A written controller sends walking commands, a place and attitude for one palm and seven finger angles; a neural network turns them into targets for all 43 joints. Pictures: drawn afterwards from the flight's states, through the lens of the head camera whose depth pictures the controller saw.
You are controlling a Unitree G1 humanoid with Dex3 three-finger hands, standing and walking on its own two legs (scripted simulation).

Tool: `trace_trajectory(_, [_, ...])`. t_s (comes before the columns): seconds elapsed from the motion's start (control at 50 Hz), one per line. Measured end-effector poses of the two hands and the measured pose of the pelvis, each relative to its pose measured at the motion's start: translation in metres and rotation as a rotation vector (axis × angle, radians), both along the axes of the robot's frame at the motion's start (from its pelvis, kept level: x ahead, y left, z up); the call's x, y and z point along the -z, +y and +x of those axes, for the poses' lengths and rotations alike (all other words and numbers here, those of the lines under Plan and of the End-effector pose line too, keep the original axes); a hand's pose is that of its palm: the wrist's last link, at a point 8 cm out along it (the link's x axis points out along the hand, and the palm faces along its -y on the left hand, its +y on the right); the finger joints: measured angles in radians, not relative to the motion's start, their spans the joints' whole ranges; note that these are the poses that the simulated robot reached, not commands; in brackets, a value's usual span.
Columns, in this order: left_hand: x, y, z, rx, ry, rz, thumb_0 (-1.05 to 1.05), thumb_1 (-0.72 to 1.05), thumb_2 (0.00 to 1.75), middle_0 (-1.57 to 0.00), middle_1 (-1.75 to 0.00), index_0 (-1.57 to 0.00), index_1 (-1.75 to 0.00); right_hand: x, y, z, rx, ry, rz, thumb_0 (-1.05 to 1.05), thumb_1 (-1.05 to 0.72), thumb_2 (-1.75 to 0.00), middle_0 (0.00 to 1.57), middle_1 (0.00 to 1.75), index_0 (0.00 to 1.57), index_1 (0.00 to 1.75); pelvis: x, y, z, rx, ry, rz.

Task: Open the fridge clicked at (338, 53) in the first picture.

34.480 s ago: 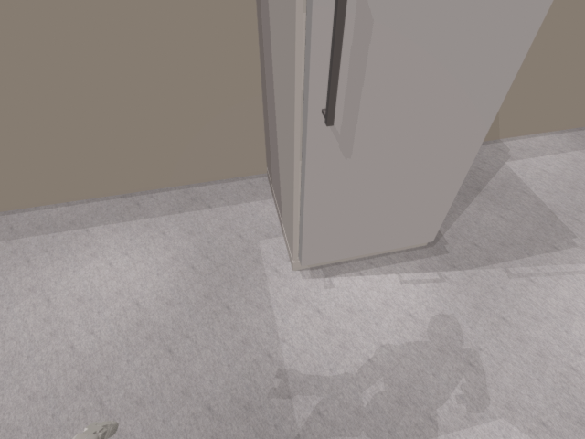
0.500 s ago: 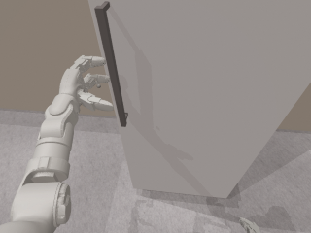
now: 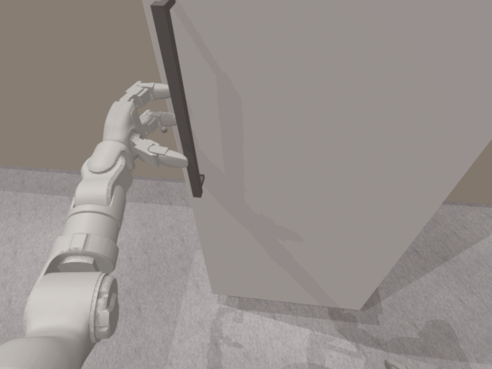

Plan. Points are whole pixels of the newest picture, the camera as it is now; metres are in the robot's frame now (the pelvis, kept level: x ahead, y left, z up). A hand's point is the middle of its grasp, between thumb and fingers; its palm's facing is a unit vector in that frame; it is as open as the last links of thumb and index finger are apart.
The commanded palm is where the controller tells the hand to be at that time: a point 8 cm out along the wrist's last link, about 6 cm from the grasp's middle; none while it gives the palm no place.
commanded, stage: slide the fingers in behind the handle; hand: left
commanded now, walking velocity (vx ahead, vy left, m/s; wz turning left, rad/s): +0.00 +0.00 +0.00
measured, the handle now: (186, 118) +0.48 +0.12 +0.17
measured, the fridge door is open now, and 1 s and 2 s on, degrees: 0 0 0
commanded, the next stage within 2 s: grip the handle and tug to test in 1.60 s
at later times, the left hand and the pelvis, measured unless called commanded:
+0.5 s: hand (173, 135) +0.42 +0.13 +0.19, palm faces -0.07 -1.00 +0.00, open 14.0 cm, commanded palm +0.40 +0.17 +0.18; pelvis +0.00 +0.00 +0.00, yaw +0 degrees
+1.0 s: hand (191, 136) +0.42 +0.10 +0.19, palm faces -0.08 -1.00 +0.00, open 14.0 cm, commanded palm +0.40 +0.15 +0.18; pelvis +0.00 -0.01 +0.00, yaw -1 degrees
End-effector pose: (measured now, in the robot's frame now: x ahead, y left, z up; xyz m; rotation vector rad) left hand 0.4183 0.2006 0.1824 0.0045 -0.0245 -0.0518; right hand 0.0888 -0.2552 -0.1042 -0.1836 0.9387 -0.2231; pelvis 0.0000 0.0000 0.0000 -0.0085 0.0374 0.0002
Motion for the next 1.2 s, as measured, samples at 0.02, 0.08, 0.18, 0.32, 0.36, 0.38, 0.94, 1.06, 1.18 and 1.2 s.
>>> trace_trajectory(0.02, [0.000,-0.001,-0.001,0.004,-0.001,0.000,-0.01,-0.50,0.30,-0.32,-1.24,-0.32,-1.22,0.000,0.001,0.001,-0.001,-0.005,0.002,0.01,-0.91,-0.90,0.20,0.29,0.20,0.30,0.000,0.000,0.000,0.001,0.000,0.000])
trace_trajectory(0.08, [0.000,-0.005,-0.002,0.020,-0.007,-0.006,-0.01,-0.50,0.30,-0.31,-1.23,-0.31,-1.21,-0.002,0.002,0.006,-0.002,-0.022,0.007,0.01,-0.91,-0.90,0.20,0.29,0.20,0.30,0.000,0.000,0.001,0.005,-0.003,0.001])
trace_trajectory(0.18, [0.001,-0.014,-0.006,0.036,-0.015,-0.012,-0.01,-0.50,0.30,-0.31,-1.21,-0.31,-1.21,-0.006,0.004,0.014,-0.003,-0.054,0.014,0.01,-0.91,-0.90,0.20,0.29,0.20,0.30,-0.001,0.000,0.002,0.012,-0.009,0.002])
trace_trajectory(0.32, [0.002,-0.017,-0.011,0.023,-0.006,-0.016,-0.01,-0.50,0.30,-0.30,-1.20,-0.30,-1.20,-0.011,0.006,0.025,-0.008,-0.081,0.019,0.01,-0.91,-0.90,0.20,0.29,0.20,0.30,-0.002,-0.001,0.003,0.018,-0.021,0.004])
trace_trajectory(0.36, [0.002,-0.016,-0.013,0.018,-0.006,-0.010,-0.01,-0.50,0.30,-0.30,-1.20,-0.30,-1.20,-0.012,0.005,0.027,-0.010,-0.085,0.017,0.01,-0.91,-0.90,0.20,0.29,0.20,0.30,-0.002,-0.002,0.003,0.016,-0.024,0.004])
trace_trajectory(0.38, [0.001,-0.016,-0.014,0.017,-0.010,-0.008,-0.01,-0.50,0.30,-0.30,-1.20,-0.30,-1.20,-0.012,0.005,0.028,-0.012,-0.086,0.017,0.01,-0.91,-0.90,0.20,0.29,0.20,0.30,-0.002,-0.002,0.003,0.016,-0.025,0.004])
trace_trajectory(0.94, [-0.003,-0.048,-0.018,0.033,-0.007,-0.008,-0.01,-0.50,0.30,-0.30,-1.20,-0.28,-1.20,-0.009,0.006,0.030,-0.028,-0.070,0.038,0.01,-0.91,-0.90,0.20,0.29,0.20,0.30,-0.003,-0.007,0.002,0.008,-0.037,0.008])
trace_trajectory(1.06, [-0.003,-0.048,-0.019,0.026,-0.006,-0.007,-0.01,-0.50,0.30,-0.30,-1.20,-0.28,-1.20,-0.008,0.003,0.026,-0.020,-0.059,0.036,0.01,-0.91,-0.90,0.20,0.29,0.20,0.30,-0.004,-0.009,0.003,0.011,-0.040,0.008])
trace_trajectory(1.18, [-0.002,-0.048,-0.019,0.026,-0.003,-0.008,-0.01,-0.50,0.30,-0.29,-1.20,-0.28,-1.20,-0.008,-0.001,0.026,-0.017,-0.055,0.028,0.01,-0.91,-0.90,0.20,0.29,0.20,0.30,-0.004,-0.010,0.003,0.009,-0.039,0.008])
trace_trajectory(1.2, [-0.002,-0.048,-0.019,0.026,-0.003,-0.008,-0.01,-0.50,0.30,-0.29,-1.20,-0.28,-1.20,-0.009,-0.001,0.027,-0.018,-0.055,0.027,0.01,-0.91,-0.90,0.20,0.29,0.20,0.30,-0.004,-0.010,0.003,0.009,-0.039,0.008])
